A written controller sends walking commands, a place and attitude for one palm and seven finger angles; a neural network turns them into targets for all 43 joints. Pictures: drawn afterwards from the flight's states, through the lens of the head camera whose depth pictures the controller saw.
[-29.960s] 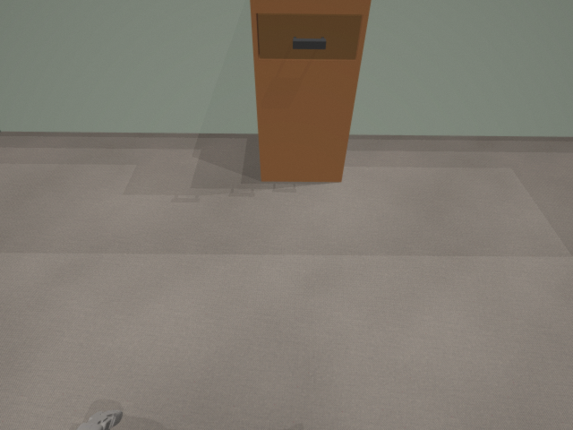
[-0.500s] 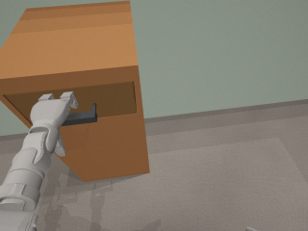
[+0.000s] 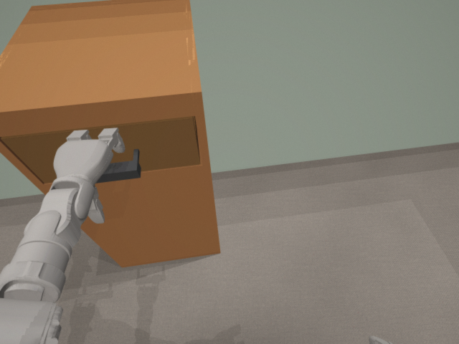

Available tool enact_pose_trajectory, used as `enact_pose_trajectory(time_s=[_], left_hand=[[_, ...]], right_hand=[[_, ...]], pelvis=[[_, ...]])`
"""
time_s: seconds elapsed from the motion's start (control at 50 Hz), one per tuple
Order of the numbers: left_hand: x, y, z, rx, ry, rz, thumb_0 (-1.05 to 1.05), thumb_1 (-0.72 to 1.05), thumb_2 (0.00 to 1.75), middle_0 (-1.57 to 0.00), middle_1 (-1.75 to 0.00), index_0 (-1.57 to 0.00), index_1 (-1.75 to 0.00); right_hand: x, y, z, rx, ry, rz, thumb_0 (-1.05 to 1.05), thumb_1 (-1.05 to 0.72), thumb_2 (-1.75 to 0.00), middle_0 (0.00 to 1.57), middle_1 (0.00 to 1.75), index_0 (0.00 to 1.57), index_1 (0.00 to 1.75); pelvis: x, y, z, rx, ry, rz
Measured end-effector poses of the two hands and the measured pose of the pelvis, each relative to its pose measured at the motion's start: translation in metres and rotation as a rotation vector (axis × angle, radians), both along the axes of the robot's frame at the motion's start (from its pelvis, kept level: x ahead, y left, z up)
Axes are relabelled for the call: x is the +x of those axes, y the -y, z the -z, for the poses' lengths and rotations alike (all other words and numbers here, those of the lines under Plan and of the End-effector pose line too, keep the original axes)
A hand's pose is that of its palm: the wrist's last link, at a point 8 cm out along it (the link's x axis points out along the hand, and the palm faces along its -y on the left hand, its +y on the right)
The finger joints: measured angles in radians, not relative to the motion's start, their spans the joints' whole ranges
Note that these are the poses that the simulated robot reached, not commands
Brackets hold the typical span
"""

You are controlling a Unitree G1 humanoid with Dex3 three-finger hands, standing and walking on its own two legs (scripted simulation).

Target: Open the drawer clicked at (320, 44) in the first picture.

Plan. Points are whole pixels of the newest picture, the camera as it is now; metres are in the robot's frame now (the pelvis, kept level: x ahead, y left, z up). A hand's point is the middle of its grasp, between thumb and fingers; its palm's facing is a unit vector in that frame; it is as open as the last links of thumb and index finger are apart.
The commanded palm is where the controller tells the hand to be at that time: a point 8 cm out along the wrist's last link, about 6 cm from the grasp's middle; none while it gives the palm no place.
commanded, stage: re-aim the fingers above the handle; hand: left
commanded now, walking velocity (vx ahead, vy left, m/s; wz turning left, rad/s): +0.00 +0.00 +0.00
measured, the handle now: (111, 164) +0.47 +0.30 -0.01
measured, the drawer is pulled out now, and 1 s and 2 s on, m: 0.00 0.00 0.00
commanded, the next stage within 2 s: lower the fingers behind the handle in 1.10 s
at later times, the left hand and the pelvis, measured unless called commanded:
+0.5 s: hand (96, 179) +0.38 +0.27 +0.05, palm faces +0.04 -0.03 -1.00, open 13.8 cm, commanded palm +0.36 +0.29 +0.11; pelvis +0.01 +0.01 +0.00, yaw +0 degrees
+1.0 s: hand (99, 170) +0.40 +0.27 +0.06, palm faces +0.08 -0.02 -1.00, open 13.8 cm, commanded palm +0.36 +0.29 +0.11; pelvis +0.00 +0.00 +0.00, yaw -2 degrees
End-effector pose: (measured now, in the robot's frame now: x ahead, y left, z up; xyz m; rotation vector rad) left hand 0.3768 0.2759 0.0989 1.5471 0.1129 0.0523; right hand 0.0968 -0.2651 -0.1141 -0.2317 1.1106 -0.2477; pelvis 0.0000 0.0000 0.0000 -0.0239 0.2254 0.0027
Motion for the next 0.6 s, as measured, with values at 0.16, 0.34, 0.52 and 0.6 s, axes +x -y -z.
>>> enact_pose_trajectory(time_s=[0.16, 0.34, 0.52, 0.6], left_hand=[[0.01, -0.007, -0.009, 0.01, 0.076, -0.094, 0.0, -0.48, 0.3, -0.32, -1.2, -0.32, -1.2], [-0.015, -0.022, 0.006, 0.007, -0.041, -0.144, 0.0, -0.48, 0.3, -0.32, -1.2, -0.32, -1.2], [-0.016, 0.004, -0.009, -0.005, 0.088, -0.013, -0.01, -0.49, 0.3, -0.32, -1.2, -0.32, -1.2], [-0.01, -0.011, -0.013, 0.022, 0.082, -0.105, 0.0, -0.49, 0.3, -0.32, -1.2, -0.32, -1.2]], right_hand=[[0.001, -0.009, 0.005, 0.055, 0.003, 0.018, 0.01, -0.91, -0.9, 0.2, 0.3, 0.2, 0.3], [0.01, -0.015, -0.001, 0.054, 0.007, 0.004, 0.01, -0.91, -0.9, 0.2, 0.3, 0.2, 0.3], [0.033, -0.015, -0.007, 0.023, 0.071, -0.04, 0.01, -0.91, -0.9, 0.2, 0.3, 0.2, 0.3], [0.035, -0.02, -0.007, 0.043, 0.08, -0.043, 0.01, -0.91, -0.9, 0.2, 0.3, 0.2, 0.3]], pelvis=[[0.004, -0.004, 0.0, 0.004, -0.016, 0.034], [0.011, -0.006, -0.005, -0.001, 0.011, 0.013], [0.005, -0.008, -0.003, -0.001, 0.029, -0.001], [0.002, -0.007, -0.003, 0.004, 0.028, 0.011]])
